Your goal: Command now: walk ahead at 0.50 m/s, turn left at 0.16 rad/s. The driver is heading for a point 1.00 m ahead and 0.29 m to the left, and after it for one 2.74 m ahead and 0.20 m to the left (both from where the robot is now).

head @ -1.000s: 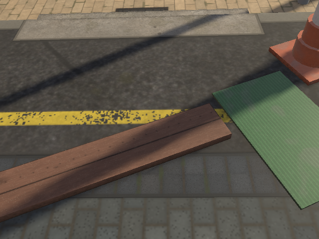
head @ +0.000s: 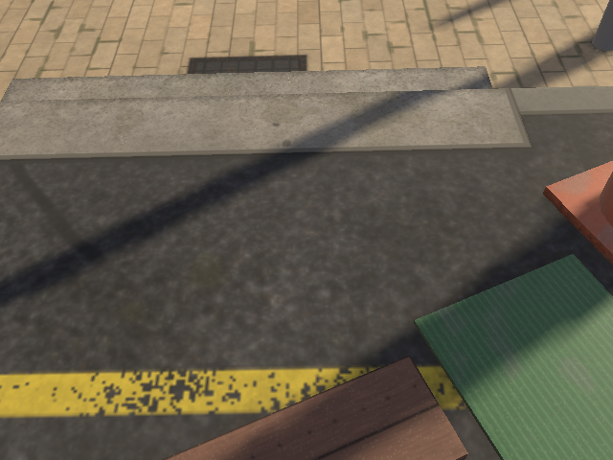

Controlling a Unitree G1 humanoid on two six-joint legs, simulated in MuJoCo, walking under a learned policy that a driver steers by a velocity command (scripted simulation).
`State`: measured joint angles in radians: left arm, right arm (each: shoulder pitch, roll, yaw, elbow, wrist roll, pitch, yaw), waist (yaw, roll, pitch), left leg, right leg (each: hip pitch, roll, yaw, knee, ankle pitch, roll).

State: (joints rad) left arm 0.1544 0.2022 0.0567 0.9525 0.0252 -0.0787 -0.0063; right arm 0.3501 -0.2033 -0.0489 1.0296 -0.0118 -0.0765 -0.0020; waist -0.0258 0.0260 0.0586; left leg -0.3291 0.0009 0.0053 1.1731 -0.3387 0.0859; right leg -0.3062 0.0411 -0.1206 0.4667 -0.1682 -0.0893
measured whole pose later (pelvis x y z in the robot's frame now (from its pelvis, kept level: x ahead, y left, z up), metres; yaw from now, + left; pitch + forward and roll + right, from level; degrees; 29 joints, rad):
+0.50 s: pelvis +0.27 +0.05 +0.00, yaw +15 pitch +0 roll +1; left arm 0.37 0.18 0.03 0.97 0.01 -0.08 0.00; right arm 0.09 -0.21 -0.06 0.83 -0.02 -0.01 0.03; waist 0.00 0.00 0.07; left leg -0.54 -0.09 0.14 0.76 -0.23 0.17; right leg -0.20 -0.06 -0.11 1.14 -0.34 -0.02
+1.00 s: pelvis +0.55 +0.11 +0.03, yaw +25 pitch +2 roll +2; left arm 0.05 0.25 0.04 0.73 0.03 -0.04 -0.04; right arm 0.47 -0.26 -0.06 0.89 -0.02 -0.08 -0.02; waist -0.10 -0.05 0.02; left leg 0.11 -0.14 -0.12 0.26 -0.40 0.10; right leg -0.56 -0.07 0.01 0.51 0.08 -0.02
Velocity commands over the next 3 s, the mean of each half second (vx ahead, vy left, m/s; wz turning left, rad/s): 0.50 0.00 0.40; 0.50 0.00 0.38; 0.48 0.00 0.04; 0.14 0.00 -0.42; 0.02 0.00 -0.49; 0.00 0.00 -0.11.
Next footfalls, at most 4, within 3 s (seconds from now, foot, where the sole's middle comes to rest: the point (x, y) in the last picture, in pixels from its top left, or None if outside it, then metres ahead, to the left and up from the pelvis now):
0.42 left None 0.39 0.13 -0.73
1.08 right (285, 323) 0.80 0.08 -0.77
1.56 left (187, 261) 1.00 0.34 -0.77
2.04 right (272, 266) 0.97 0.12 -0.77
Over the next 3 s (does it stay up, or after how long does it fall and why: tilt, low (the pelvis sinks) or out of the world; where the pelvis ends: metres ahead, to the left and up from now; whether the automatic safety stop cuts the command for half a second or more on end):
stays up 0.90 0.22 0.01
